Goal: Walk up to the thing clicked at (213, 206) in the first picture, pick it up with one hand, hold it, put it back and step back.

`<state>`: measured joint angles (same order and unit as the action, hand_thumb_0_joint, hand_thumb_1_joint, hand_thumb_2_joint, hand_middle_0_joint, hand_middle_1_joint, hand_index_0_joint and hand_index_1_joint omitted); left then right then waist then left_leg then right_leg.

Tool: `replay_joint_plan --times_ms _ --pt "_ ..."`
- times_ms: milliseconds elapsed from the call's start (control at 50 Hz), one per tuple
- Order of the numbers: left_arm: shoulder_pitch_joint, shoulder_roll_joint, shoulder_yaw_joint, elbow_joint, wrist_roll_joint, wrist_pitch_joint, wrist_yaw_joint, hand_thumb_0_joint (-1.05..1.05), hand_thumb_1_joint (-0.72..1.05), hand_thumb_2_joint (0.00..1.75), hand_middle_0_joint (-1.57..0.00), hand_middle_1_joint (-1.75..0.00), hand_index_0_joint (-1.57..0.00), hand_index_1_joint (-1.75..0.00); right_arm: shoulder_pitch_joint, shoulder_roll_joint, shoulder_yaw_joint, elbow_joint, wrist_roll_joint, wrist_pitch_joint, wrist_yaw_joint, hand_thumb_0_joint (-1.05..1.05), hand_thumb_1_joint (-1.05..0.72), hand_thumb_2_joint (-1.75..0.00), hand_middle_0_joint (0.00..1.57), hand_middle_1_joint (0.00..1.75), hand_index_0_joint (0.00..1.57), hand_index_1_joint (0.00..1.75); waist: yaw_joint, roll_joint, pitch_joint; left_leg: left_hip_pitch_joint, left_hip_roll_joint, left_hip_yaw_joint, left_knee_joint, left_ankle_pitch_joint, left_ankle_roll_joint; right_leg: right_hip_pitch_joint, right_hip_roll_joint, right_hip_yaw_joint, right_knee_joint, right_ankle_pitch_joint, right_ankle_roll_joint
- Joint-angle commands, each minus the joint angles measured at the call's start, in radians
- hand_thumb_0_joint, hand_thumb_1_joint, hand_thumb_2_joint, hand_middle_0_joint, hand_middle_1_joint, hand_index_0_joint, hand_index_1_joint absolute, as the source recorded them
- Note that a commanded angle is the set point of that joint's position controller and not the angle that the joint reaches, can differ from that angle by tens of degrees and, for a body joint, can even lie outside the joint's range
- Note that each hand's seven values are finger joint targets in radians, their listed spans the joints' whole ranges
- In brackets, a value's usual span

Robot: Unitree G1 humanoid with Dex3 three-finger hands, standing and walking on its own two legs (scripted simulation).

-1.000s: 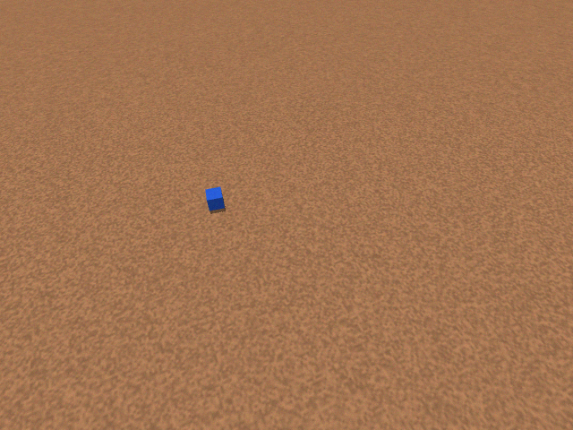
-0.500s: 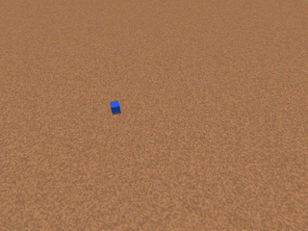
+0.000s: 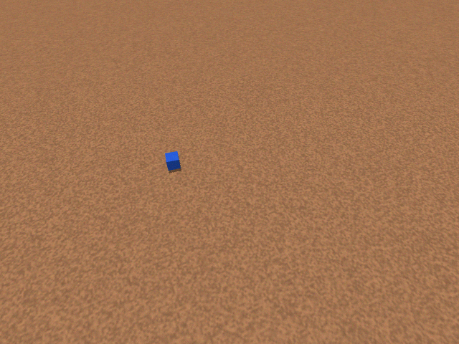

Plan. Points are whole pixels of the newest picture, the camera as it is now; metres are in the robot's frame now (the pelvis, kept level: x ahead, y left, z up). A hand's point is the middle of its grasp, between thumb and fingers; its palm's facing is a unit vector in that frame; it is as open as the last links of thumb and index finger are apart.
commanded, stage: stand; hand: left
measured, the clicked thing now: (172, 160) +1.20 +0.35 -0.75
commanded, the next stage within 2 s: walk up in 0.12 s
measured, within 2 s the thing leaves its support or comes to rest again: neither
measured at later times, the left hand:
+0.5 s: hand out of the picture +0.06 +0.36 -0.18, palm faces +0.08 -0.92 -0.39, open 7.4 cm
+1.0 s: hand (100, 238) +0.38 +0.33 -0.13, palm faces +0.06 -0.91 -0.40, open 7.4 cm
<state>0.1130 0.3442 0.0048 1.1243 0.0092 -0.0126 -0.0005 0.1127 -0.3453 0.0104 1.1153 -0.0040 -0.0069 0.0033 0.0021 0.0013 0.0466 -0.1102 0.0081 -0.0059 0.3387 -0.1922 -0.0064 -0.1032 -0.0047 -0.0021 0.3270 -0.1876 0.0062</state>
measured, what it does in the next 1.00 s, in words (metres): walks ahead: left foot, then right foot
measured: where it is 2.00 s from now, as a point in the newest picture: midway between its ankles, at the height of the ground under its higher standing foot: (219, 242)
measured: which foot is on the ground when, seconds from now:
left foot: down 0.00-0.22, up 0.24-0.42, down 0.44-0.94, up 0.96-1.00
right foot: down 0.00-0.46, up 0.48-0.88, down 0.90-1.00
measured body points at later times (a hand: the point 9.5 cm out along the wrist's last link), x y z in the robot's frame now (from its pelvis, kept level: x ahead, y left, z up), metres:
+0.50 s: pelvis +0.07 +0.06 -0.03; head +0.08 +0.08 +0.42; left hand +0.05 +0.41 -0.15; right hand +0.18 -0.27 -0.12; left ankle +0.13 +0.19 -0.75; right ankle +0.00 -0.11 -0.73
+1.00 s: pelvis +0.29 +0.05 -0.02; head +0.31 +0.02 +0.43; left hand +0.37 +0.37 -0.11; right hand +0.34 -0.27 -0.16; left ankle +0.16 +0.18 -0.69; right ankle +0.36 -0.06 -0.75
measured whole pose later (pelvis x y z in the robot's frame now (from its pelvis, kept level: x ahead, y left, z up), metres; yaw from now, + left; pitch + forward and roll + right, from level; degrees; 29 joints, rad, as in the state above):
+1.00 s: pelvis +0.29 +0.05 -0.02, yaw +4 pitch -3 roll +1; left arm 0.19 0.39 0.07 0.88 0.01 -0.08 -0.07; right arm 0.34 -0.41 -0.04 0.91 0.00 -0.04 0.03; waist 0.00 0.04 0.08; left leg -0.22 0.02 0.00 1.00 -0.48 0.03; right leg -0.35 -0.05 -0.06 0.62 -0.24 -0.02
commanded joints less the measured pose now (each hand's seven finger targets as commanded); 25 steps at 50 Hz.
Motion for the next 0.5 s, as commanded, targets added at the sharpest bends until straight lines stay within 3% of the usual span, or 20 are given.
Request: replay_joint_plan --times_ms 0,80,100,120,140,160,180,200,220,240,260,300,320,360,380,400,420,440,460,480 --pt "-0.032 0.208 0.034 -0.057 0.000 -0.020 0.010 0.00 0.90 0.90 -0.20 -0.30 -0.20 -0.30 -0.032 -0.217 -0.043 -0.062 -0.003 -0.025 -0.015 0.00 -0.90 -0.90 0.20 0.30 0.20 0.30 0.000 0.015 -0.062 0.009 0.120 -0.091 -0.050 0.158 0.035 0.005 -0.122 0.089 -0.051 0.154 -0.029" --pt "-0.039 0.212 0.035 -0.057 0.000 -0.019 0.011 0.00 0.90 0.90 -0.20 -0.30 -0.20 -0.30 -0.037 -0.212 -0.043 -0.063 -0.005 -0.024 -0.015 0.00 -0.90 -0.90 0.20 0.30 0.20 0.30 -0.001 0.003 -0.055 0.007 0.121 -0.094 -0.052 0.146 0.033 -0.002 -0.120 0.088 -0.054 0.135 -0.029" --pt "0.025 0.308 0.095 -0.111 0.014 -0.035 -0.017 0.00 0.90 0.90 -0.20 -0.30 -0.20 -0.30 0.034 -0.292 -0.106 -0.110 -0.016 -0.033 0.014 0.00 -0.90 -0.90 0.20 0.30 0.20 0.30 0.001 0.007 -0.143 -0.031 0.081 -0.126 0.015 -0.367 0.107 0.049 -0.064 0.054 0.052 -0.347 -0.067" --pt "0.047 0.304 0.101 -0.102 0.023 -0.038 -0.026 0.00 0.90 0.90 -0.20 -0.30 -0.20 -0.30 0.022 -0.305 -0.114 -0.112 -0.024 -0.033 0.025 0.00 -0.90 -0.90 0.20 0.30 0.20 0.30 0.019 0.040 -0.066 -0.136 0.098 -0.168 0.015 -0.519 0.125 -0.020 -0.089 0.092 0.086 -0.487 -0.090" --pt "0.039 0.299 0.108 -0.109 0.028 -0.041 -0.031 0.00 0.90 0.90 -0.20 -0.30 -0.20 -0.30 -0.002 -0.295 -0.113 -0.124 -0.027 -0.030 0.030 0.00 -0.90 -0.90 0.20 0.30 0.20 0.30 0.028 0.035 0.008 -0.252 0.091 -0.175 0.023 -0.557 0.122 -0.036 -0.095 0.119 0.076 -0.538 -0.097" --pt "0.065 0.300 0.114 -0.123 0.028 -0.043 -0.037 0.00 0.90 0.90 -0.20 -0.30 -0.20 -0.30 -0.048 -0.278 -0.108 -0.156 -0.028 -0.031 0.037 0.00 -0.90 -0.90 0.20 0.30 0.20 0.30 0.052 0.019 0.061 -0.342 0.079 -0.165 0.068 -0.524 0.118 -0.039 -0.128 0.172 0.049 -0.559 -0.116" --pt "0.111 0.308 0.121 -0.124 0.027 -0.048 -0.037 0.00 0.90 0.90 -0.20 -0.30 -0.20 -0.30 -0.082 -0.248 -0.106 -0.184 -0.031 -0.035 0.043 0.00 -0.90 -0.90 0.20 0.30 0.20 0.30 0.075 -0.036 0.081 -0.429 0.055 -0.122 0.150 -0.420 0.097 0.020 -0.183 0.248 -0.016 -0.564 -0.147" --pt "0.159 0.338 0.134 -0.112 0.028 -0.055 -0.033 0.00 0.90 0.90 -0.20 -0.30 -0.20 -0.30 -0.123 -0.214 -0.105 -0.206 -0.031 -0.039 0.042 0.00 -0.90 -0.90 0.20 0.30 0.20 0.30 0.113 -0.155 0.096 -0.548 -0.009 0.002 0.336 -0.250 0.054 0.131 -0.296 0.378 -0.151 -0.566 -0.210" --pt "0.191 0.367 0.145 -0.127 0.037 -0.066 -0.029 0.00 0.90 0.90 -0.20 -0.30 -0.20 -0.30 -0.137 -0.219 -0.107 -0.223 -0.035 -0.044 0.040 0.00 -0.90 -0.90 0.20 0.30 0.20 0.30 0.134 -0.152 0.096 -0.645 0.032 -0.044 0.472 -0.283 0.042 0.202 -0.411 0.491 -0.219 -0.457 -0.274" --pt "0.182 0.373 0.149 -0.145 0.035 -0.071 -0.027 0.00 0.90 0.90 -0.20 -0.30 -0.20 -0.30 -0.112 -0.232 -0.110 -0.226 -0.029 -0.051 0.040 0.00 -0.90 -0.90 0.20 0.30 0.20 0.30 0.119 -0.105 0.077 -0.650 0.054 -0.079 0.476 -0.287 0.036 0.250 -0.432 0.494 -0.204 -0.342 -0.298" --pt "0.159 0.367 0.151 -0.161 0.032 -0.070 -0.027 0.00 0.90 0.90 -0.20 -0.30 -0.20 -0.30 -0.090 -0.250 -0.116 -0.225 -0.026 -0.053 0.046 0.00 -0.90 -0.90 0.20 0.30 0.20 0.30 0.102 -0.077 0.059 -0.613 0.073 -0.088 0.474 -0.288 0.036 0.244 -0.406 0.444 -0.192 -0.321 -0.290" --pt "0.083 0.352 0.141 -0.198 0.033 -0.071 -0.031 0.00 0.90 0.90 -0.20 -0.30 -0.20 -0.30 -0.028 -0.252 -0.128 -0.221 -0.024 -0.053 0.061 0.00 -0.90 -0.90 0.20 0.30 0.20 0.30 0.053 -0.099 0.027 -0.477 0.091 -0.071 0.423 -0.283 0.029 0.133 -0.334 0.295 -0.182 -0.405 -0.243" --pt "0.025 0.366 0.143 -0.222 0.037 -0.070 -0.035 0.00 0.90 0.90 -0.20 -0.30 -0.20 -0.30 0.014 -0.254 -0.133 -0.216 -0.021 -0.052 0.068 0.00 -0.90 -0.90 0.20 0.30 0.20 0.30 0.020 -0.172 0.044 -0.388 0.110 -0.065 0.378 -0.252 0.031 0.033 -0.327 0.247 -0.177 -0.406 -0.227" --pt "-0.048 0.358 0.135 -0.257 0.036 -0.069 -0.041 0.00 0.90 0.90 -0.20 -0.30 -0.20 -0.30 0.109 -0.257 -0.144 -0.198 -0.018 -0.055 0.073 0.00 -0.90 -0.90 0.20 0.30 0.20 0.30 -0.038 -0.184 0.038 -0.195 0.092 -0.014 0.285 -0.130 0.031 -0.114 -0.263 0.124 -0.116 -0.334 -0.181" --pt "-0.064 0.344 0.131 -0.260 0.029 -0.064 -0.044 0.00 0.90 0.90 -0.20 -0.30 -0.20 -0.30 0.163 -0.253 -0.152 -0.181 -0.020 -0.056 0.072 0.00 -0.90 -0.90 0.20 0.30 0.20 0.30 -0.069 -0.146 0.034 -0.077 0.055 0.041 0.215 -0.026 0.019 -0.202 -0.211 0.043 -0.039 -0.342 -0.158" --pt "-0.075 0.317 0.126 -0.269 0.030 -0.060 -0.048 0.00 0.90 0.90 -0.20 -0.30 -0.20 -0.30 0.260 -0.261 -0.168 -0.150 -0.022 -0.055 0.066 0.00 -0.90 -0.90 0.20 0.30 0.20 0.30 -0.120 -0.074 0.006 0.078 0.026 0.057 0.179 0.044 0.016 -0.293 -0.169 -0.013 0.092 -0.305 -0.130" --pt "-0.015 0.269 0.113 -0.265 0.031 -0.054 -0.051 0.00 0.90 0.90 -0.20 -0.30 -0.20 -0.30 0.354 -0.297 -0.189 -0.121 -0.027 -0.059 0.055 0.00 -0.90 -0.90 0.20 0.30 0.20 0.30 -0.152 0.088 -0.065 0.289 0.000 0.034 0.178 -0.007 0.034 -0.410 -0.114 -0.070 0.349 -0.245 -0.113" --pt "0.071 0.194 0.092 -0.259 0.020 -0.049 -0.053 0.00 0.90 0.90 -0.20 -0.30 -0.20 -0.30 0.425 -0.357 -0.205 -0.126 -0.043 -0.065 0.041 0.00 -0.90 -0.90 0.20 0.30 0.20 0.30 -0.169 0.330 -0.100 0.372 0.131 -0.213 0.025 -0.305 0.106 -0.577 0.003 -0.128 0.672 -0.382 -0.082" --pt "0.102 0.181 0.082 -0.270 0.019 -0.045 -0.049 0.00 0.90 0.90 -0.20 -0.30 -0.20 -0.30 0.390 -0.419 -0.206 -0.167 -0.049 -0.072 0.033 0.00 -0.90 -0.90 0.20 0.30 0.20 0.30 -0.137 0.329 -0.086 0.266 0.325 -0.644 -0.129 -0.618 0.173 -0.659 0.066 0.015 0.830 -0.416 -0.064" --pt "0.089 0.287 0.104 -0.267 0.017 -0.039 -0.042 0.00 0.90 0.90 -0.20 -0.30 -0.20 -0.30 0.264 -0.449 -0.203 -0.218 -0.024 -0.072 0.037 0.00 -0.90 -0.90 0.20 0.30 0.20 0.30 -0.101 0.189 -0.040 0.098 0.392 -0.741 -0.209 -0.745 0.254 -0.580 -0.004 0.106 0.839 -0.390 -0.069"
